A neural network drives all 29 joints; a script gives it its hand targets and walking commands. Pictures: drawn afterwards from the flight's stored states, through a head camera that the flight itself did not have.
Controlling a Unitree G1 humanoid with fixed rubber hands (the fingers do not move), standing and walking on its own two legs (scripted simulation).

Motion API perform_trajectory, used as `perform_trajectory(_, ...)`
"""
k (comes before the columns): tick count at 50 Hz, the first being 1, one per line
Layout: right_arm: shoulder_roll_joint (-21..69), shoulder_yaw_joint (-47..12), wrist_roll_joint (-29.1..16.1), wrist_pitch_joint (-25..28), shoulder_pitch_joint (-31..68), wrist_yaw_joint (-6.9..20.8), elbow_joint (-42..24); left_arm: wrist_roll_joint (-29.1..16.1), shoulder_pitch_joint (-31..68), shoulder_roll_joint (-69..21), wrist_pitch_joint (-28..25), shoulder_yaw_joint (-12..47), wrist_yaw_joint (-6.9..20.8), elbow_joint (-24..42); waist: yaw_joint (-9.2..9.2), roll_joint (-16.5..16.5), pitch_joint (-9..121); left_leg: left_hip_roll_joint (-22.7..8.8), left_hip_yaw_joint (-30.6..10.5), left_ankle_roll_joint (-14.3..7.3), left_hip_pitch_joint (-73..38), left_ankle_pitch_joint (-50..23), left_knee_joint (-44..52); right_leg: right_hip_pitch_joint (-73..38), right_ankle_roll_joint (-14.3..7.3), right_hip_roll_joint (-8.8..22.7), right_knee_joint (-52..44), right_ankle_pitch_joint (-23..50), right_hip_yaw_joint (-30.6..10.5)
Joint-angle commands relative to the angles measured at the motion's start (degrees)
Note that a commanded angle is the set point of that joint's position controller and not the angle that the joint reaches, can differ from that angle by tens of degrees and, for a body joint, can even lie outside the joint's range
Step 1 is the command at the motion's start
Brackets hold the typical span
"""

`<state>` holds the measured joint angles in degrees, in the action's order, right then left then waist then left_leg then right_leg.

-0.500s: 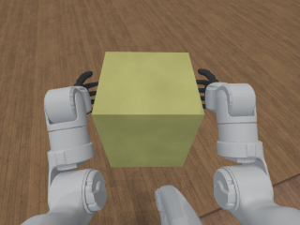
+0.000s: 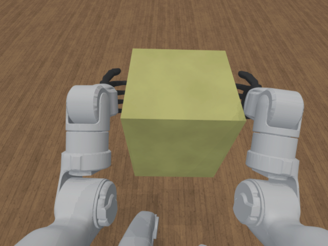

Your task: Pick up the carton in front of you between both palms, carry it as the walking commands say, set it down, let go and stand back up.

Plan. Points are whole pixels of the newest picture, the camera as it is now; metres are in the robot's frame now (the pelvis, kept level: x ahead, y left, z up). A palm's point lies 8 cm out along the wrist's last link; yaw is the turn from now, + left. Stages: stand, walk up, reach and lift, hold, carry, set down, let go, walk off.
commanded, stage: carry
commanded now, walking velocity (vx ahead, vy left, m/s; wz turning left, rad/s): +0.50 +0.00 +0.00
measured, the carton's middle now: (176, 118) +0.40 +0.04 +0.08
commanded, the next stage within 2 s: none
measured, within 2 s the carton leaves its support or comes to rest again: neither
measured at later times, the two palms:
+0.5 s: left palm (137, 31) +0.66 +0.18 +0.16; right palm (239, 44) +0.64 -0.11 +0.16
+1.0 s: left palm (155, 8) +0.87 +0.16 +0.14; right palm (236, 16) +0.87 -0.14 +0.13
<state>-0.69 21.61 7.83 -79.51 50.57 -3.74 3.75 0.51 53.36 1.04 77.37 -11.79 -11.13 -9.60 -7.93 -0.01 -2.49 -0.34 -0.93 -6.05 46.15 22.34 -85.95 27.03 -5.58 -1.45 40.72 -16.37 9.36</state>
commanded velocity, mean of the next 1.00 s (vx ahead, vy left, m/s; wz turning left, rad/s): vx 0.50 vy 0.00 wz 0.00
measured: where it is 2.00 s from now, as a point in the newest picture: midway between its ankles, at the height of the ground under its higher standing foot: (182, 105)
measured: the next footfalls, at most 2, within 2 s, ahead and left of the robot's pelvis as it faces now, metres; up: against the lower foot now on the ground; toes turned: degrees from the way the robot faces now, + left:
left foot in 0.22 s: +0.32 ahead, +0.14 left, +0.00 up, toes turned +5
right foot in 0.66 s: +0.54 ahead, -0.09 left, +0.00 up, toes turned -10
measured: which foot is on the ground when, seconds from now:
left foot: up 0.00-0.20, down 0.22-0.70, up 0.72-1.00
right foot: down 0.00-0.22, up 0.24-0.64, down 0.66-1.00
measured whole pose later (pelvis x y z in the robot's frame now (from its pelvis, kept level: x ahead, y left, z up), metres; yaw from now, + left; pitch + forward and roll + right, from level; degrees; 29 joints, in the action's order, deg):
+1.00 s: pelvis +0.60 +0.02 +0.04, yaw -1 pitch +5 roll +1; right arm 7.9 6.7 6.8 -69.2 10.9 -5.3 -19.6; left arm 6.5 11.3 -8.0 68.7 -6.9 -4.3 18.9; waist -0.5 0.3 6.2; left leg -4.0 7.6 1.3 30.9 8.2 -31.6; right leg 4.6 0.1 2.8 16.5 -16.1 9.3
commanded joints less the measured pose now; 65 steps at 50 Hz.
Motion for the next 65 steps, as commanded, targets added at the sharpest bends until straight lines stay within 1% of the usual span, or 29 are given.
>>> perform_trajectory(1,54.1,-33.5,-20.7,1.3,39.9,7.9,0.0,-27.5,45.9,-67.5,-0.3,30.1,17.4,8.2,3.54,-3.5,32.9,-5.0,-0.5,0.7,3.9,-5.5,16.1,-29.0,-10.7,16.0,-14.6,17.1,-23.5)
perform_trajectory(5,56.3,-35.0,-23.3,0.1,40.3,8.7,3.8,-23.0,39.1,-63.6,1.0,26.7,17.9,0.6,3.76,-8.8,29.4,-2.8,6.0,2.6,-9.6,-13.5,40.6,-22.8,-6.3,11.9,-17.8,18.7,-11.6)
perform_trajectory(8,58.4,-34.6,-25.3,0.2,41.1,9.8,8.5,-20.4,36.6,-61.5,0.9,23.6,17.8,-3.5,3.59,-10.1,25.4,0.9,11.1,3.3,-14.3,-15.8,52.2,-24.1,-4.0,11.3,-16.1,22.4,-9.3)
perform_trajectory(10,59.7,-33.2,-26.1,0.8,39.7,10.3,12.8,-19.1,35.4,-60.3,0.6,21.6,17.8,-5.9,6.91,-8.2,27.4,3.5,13.6,2.9,-26.8,-18.5,60.4,-23.4,-0.3,9.7,-5.3,34.4,-4.3)
perform_trajectory(11,60.2,-32.1,-26.1,1.3,38.4,10.5,15.1,-18.5,34.9,-59.4,0.4,20.5,17.8,-7.2,9.16,-5.8,30.6,-0.4,9.4,1.9,-38.1,-18.4,59.6,-17.6,2.4,8.9,3.0,29.1,-2.6)
perform_trajectory(12,59.5,-30.6,-25.8,1.8,37.1,10.6,16.4,-18.1,34.2,-58.9,0.3,19.5,17.9,-8.6,10.60,2.6,32.9,-12.8,-8.7,0.4,-47.0,-21.8,59.1,-7.4,5.0,6.5,16.2,11.1,-0.8)
perform_trajectory(13,58.4,-29.6,-25.3,2.7,38.5,10.4,16.1,-17.7,35.3,-60.8,0.0,18.6,17.9,-9.8,10.14,16.3,33.8,-21.5,-31.2,-7.8,-59.1,-25.5,62.4,12.5,5.9,-1.5,26.9,-10.9,-4.6)
perform_trajectory(14,59.8,-29.7,-26.1,3.3,39.5,10.6,14.0,-17.4,36.9,-61.6,-0.5,18.8,17.9,-9.1,10.38,13.9,32.9,-22.3,-33.8,-10.6,-59.1,-20.5,63.2,18.9,4.5,0.2,34.3,-14.7,-8.9)
perform_trajectory(16,63.4,-31.5,-28.1,4.5,42.5,11.1,9.6,-18.3,37.7,-64.6,-1.4,20.2,17.7,-7.7,10.11,4.2,29.1,-20.3,-25.9,-7.7,-52.8,-17.0,65.7,20.0,3.7,4.5,33.2,-8.7,-10.6)
perform_trajectory(17,65.0,-32.6,-29.2,5.1,44.2,11.2,6.9,-18.9,37.4,-65.9,-1.9,21.0,17.6,-6.4,9.90,3.2,28.0,-19.2,-21.8,-6.2,-48.9,-15.7,67.5,18.1,3.8,6.2,29.9,-5.2,-11.1)
perform_trajectory(22,68.3,-37.2,-30.9,7.3,41.6,10.8,-1.2,-21.4,36.2,-70.0,-4.3,27.0,16.2,2.3,9.66,7.8,30.1,-15.0,-8.5,-4.6,-49.8,-14.3,71.6,14.7,6.3,6.5,14.8,1.4,-7.9)
perform_trajectory(30,66.8,-42.8,-26.4,8.9,25.9,10.1,-4.8,-21.4,23.9,-70.6,-6.2,34.4,17.1,7.3,9.19,9.4,28.5,-11.8,3.8,-0.3,-56.4,-39.5,66.6,2.4,5.8,2.9,-15.2,14.1,-0.2)
perform_trajectory(32,66.7,-44.3,-25.0,9.2,21.0,10.2,-5.9,-21.1,19.8,-71.1,-6.4,35.5,18.1,8.2,8.49,7.2,31.5,-9.6,8.7,2.5,-53.2,-45.0,56.7,-12.2,4.8,1.5,-23.2,18.5,3.1)
perform_trajectory(33,66.3,-45.2,-24.4,9.3,18.3,10.4,-6.3,-20.6,16.6,-71.0,-6.5,35.8,18.6,8.2,8.03,5.4,33.9,-8.6,9.6,4.6,-44.5,-40.9,50.0,-24.9,3.1,4.5,-21.5,17.6,0.1)
perform_trajectory(34,65.7,-46.1,-24.3,9.1,17.0,10.8,-7.1,-19.8,12.2,-70.4,-6.6,35.3,19.1,8.2,6.67,-2.3,37.9,-7.4,9.9,6.0,-34.1,-24.0,38.8,-36.6,0.7,15.1,-17.9,21.0,-13.0)
perform_trajectory(35,68.3,-47.1,-25.1,8.6,15.8,11.2,-7.5,-17.6,9.7,-67.8,-7.2,35.1,19.0,8.0,6.23,-16.4,40.3,-0.8,8.2,7.9,-14.0,-5.9,27.6,-52.2,-8.0,24.7,-18.5,24.1,-31.7)
perform_trajectory(36,68.5,-48.2,-25.3,8.9,14.5,11.7,-9.1,-17.3,7.4,-68.7,-7.7,35.8,19.1,9.8,6.38,-18.3,37.8,0.5,4.7,7.2,-3.4,7.0,20.9,-54.2,-9.7,25.6,-20.7,26.2,-35.2)
perform_trajectory(38,70.0,-50.8,-26.4,9.9,12.5,12.3,-12.7,-17.2,6.5,-69.7,-8.4,38.0,19.3,17.5,6.34,-6.0,33.7,-3.6,1.4,6.3,-0.5,4.5,21.1,-49.4,-6.4,24.1,-21.0,30.9,-27.1)
perform_trajectory(39,70.6,-52.3,-26.9,10.4,10.8,12.5,-14.9,-17.2,6.1,-69.8,-8.8,39.5,19.3,21.2,6.38,-3.3,31.6,-5.0,1.3,6.3,-2.4,1.6,26.1,-45.2,-4.2,23.1,-22.7,29.0,-23.5)
perform_trajectory(43,69.0,-56.3,-26.0,12.0,0.5,11.8,-22.4,-17.0,-2.6,-66.5,-9.5,43.7,19.8,30.7,6.88,-8.6,30.3,-3.6,5.8,8.2,-10.2,-4.0,39.8,-38.4,-2.5,18.4,-25.9,24.4,-12.4)
perform_trajectory(47,64.4,-57.2,-23.7,10.9,-9.7,11.4,-26.5,-16.5,-16.2,-63.5,-8.7,44.3,20.9,30.3,6.83,-9.9,25.1,-2.7,9.4,7.8,-14.8,-13.5,52.2,-32.7,-1.7,16.1,-27.2,23.5,-7.0)
perform_trajectory(51,60.2,-56.0,-23.4,9.1,-14.6,12.7,-24.9,-16.3,-19.0,-59.7,-7.1,44.7,21.5,30.0,6.81,-9.1,20.2,-2.2,12.2,6.3,-22.8,-20.2,60.3,-27.8,1.0,15.0,-24.5,20.2,-4.1)
perform_trajectory(53,58.4,-54.7,-23.1,8.3,-15.8,13.2,-22.8,-16.2,-18.4,-58.0,-6.3,44.8,21.5,29.4,7.74,-4.8,20.8,-0.1,15.6,5.4,-35.7,-14.9,61.6,-20.7,3.1,11.9,-13.9,19.0,0.1)
perform_trajectory(54,57.5,-53.9,-22.8,7.9,-16.4,13.3,-21.7,-16.3,-17.9,-56.8,-5.9,44.6,21.5,28.8,8.61,-1.6,22.5,-4.3,10.1,4.9,-45.5,-10.9,61.1,-13.0,5.0,10.6,-4.6,15.2,1.5)
perform_trajectory(55,56.0,-52.6,-21.9,7.9,-16.6,13.4,-19.7,-16.8,-15.8,-56.4,-5.0,45.3,21.4,29.5,9.28,11.7,24.3,-18.5,-14.3,-1.0,-53.5,-2.5,68.5,0.3,7.7,5.0,10.8,2.9,1.8)
perform_trajectory(56,57.0,-52.2,-22.1,8.1,-17.2,13.4,-17.8,-17.3,-13.7,-56.7,-4.6,46.2,21.5,29.8,9.91,19.3,23.9,-24.4,-29.0,-6.7,-58.1,-3.6,73.7,12.1,7.4,1.6,20.8,-12.2,-1.9)
perform_trajectory(58,60.1,-53.0,-23.4,8.5,-15.2,13.6,-19.5,-18.3,-12.9,-59.9,-5.2,46.4,21.8,28.3,9.22,9.8,23.1,-23.3,-22.6,-6.4,-52.7,-9.5,72.6,14.7,5.2,6.9,28.0,-11.6,-8.3)
perform_trajectory(60,63.1,-54.6,-24.6,9.4,-12.1,14.0,-21.4,-18.3,-12.8,-62.5,-6.5,46.6,21.9,28.1,8.60,3.5,22.0,-20.5,-13.3,-2.4,-45.1,-5.8,75.6,11.6,4.8,10.3,22.0,-4.0,-9.6)
perform_trajectory(65,62.6,-56.7,-26.7,10.7,-11.7,14.6,-24.0,-16.7,-15.8,-63.3,-8.4,47.2,20.6,29.1,8.68,6.7,20.3,-16.9,-2.2,-1.6,-42.6,-4.6,80.3,9.3,6.7,9.1,6.2,5.4,-4.8)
